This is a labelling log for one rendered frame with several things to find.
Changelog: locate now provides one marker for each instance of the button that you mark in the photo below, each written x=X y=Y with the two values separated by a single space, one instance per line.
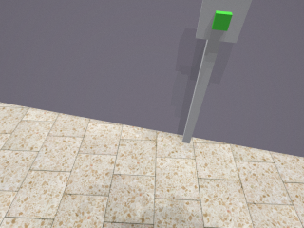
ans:
x=222 y=20

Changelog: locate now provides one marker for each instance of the panel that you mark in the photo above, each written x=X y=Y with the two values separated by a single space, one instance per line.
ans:
x=213 y=37

